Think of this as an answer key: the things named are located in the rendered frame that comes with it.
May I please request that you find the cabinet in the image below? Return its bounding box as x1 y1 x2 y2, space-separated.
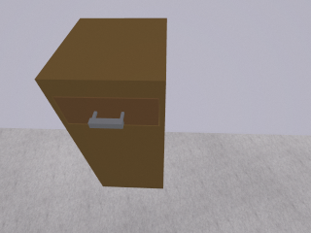
35 17 167 189

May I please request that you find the drawer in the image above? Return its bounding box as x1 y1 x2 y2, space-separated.
53 96 159 125

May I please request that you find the handle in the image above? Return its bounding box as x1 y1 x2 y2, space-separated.
87 111 124 129

